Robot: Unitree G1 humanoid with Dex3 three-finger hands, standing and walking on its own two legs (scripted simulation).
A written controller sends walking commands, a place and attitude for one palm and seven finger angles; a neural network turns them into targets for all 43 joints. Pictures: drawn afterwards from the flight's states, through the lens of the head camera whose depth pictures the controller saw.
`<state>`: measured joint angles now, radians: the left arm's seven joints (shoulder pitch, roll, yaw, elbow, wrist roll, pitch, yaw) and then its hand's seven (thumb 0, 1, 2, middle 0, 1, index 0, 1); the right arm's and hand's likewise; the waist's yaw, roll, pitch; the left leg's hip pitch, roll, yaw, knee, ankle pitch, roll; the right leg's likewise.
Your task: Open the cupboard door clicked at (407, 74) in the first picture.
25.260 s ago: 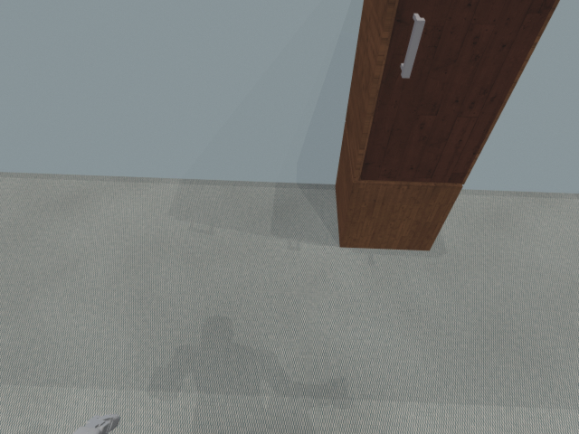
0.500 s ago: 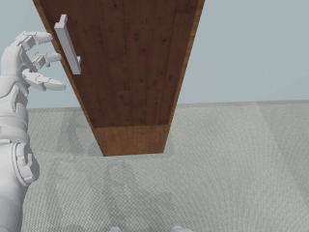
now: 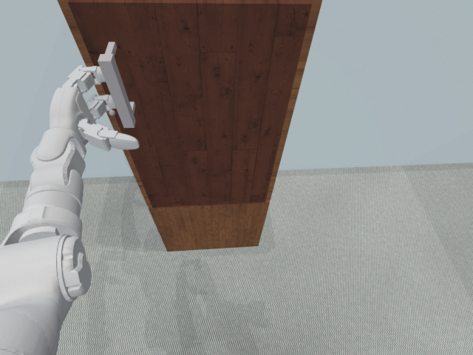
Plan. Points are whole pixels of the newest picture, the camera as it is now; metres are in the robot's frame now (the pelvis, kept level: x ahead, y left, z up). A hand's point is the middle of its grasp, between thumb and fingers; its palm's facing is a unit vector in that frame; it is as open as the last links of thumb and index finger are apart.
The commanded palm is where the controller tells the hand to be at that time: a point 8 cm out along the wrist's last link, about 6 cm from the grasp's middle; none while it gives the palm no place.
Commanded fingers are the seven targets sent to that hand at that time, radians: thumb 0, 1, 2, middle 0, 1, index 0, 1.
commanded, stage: slide the fingers in behind the handle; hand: left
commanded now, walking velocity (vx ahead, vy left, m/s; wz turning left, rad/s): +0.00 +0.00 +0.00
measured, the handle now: (120, 87) +0.54 +0.18 +0.15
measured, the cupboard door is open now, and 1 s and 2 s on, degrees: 0 0 5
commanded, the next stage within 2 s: close the thumb around the handle in 0.78 s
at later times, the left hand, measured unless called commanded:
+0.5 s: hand (131, 112) +0.48 +0.15 +0.14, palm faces +0.03 -1.00 -0.01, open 14.0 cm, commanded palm +0.45 +0.20 +0.15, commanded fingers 0.00 -0.50 0.30 -0.30 -1.20 -0.30 -1.20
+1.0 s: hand (131, 113) +0.48 +0.15 +0.14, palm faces +0.01 -1.00 +0.01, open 13.7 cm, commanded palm +0.46 +0.21 +0.15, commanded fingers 0.00 -0.11 0.47 -0.33 -1.24 -0.33 -1.24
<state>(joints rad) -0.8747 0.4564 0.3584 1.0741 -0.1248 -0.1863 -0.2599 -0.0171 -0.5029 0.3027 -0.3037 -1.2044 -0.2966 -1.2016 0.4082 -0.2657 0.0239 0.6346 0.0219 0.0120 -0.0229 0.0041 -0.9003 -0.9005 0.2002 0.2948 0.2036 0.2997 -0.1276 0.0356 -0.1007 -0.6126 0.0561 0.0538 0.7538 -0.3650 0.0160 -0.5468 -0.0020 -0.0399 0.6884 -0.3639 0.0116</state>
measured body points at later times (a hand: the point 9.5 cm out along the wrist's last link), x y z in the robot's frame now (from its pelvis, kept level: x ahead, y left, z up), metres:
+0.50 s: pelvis -0.01 -0.02 +0.00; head +0.05 -0.02 +0.45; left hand +0.47 +0.20 +0.14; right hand +0.01 -0.28 -0.12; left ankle +0.00 +0.11 -0.71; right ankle -0.02 -0.13 -0.71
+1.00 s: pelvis -0.01 -0.01 +0.00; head +0.06 -0.01 +0.45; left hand +0.48 +0.21 +0.14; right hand +0.02 -0.28 -0.12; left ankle +0.00 +0.11 -0.71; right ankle -0.02 -0.13 -0.71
